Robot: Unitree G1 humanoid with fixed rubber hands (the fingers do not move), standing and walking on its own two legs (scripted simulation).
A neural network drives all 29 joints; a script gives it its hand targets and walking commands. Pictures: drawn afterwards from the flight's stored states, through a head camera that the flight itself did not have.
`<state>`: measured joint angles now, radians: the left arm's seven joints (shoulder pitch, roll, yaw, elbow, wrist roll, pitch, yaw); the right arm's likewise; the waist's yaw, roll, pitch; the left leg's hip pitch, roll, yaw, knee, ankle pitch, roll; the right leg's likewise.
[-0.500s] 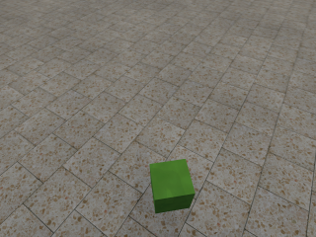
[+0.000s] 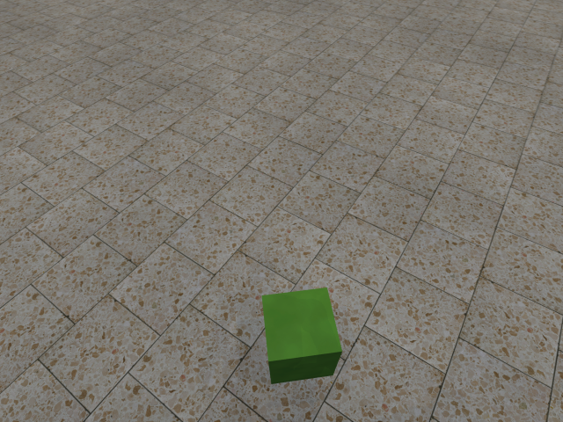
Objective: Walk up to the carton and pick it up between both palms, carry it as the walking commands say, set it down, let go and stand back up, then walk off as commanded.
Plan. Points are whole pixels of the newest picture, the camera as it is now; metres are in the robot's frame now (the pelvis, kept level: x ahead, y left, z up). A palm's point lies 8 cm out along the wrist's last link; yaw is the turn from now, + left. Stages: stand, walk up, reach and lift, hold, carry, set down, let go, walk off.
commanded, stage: walk up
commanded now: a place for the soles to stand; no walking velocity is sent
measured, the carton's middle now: (298, 336) +0.46 -0.03 -0.65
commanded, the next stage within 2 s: none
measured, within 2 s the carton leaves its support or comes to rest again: neither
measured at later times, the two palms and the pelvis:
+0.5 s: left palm out of the picture +0.00 +0.25 -0.14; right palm out of the picture +0.02 -0.19 -0.14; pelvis +0.00 +0.03 +0.00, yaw +0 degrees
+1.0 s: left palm out of the picture +0.03 +0.28 -0.15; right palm out of the picture -0.03 -0.18 -0.15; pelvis +0.00 +0.05 +0.00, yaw -3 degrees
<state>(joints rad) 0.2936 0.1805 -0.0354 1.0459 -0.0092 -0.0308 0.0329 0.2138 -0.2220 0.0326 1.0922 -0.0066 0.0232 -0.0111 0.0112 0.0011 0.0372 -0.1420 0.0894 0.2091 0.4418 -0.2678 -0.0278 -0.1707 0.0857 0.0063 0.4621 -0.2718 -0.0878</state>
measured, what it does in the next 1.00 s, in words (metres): stands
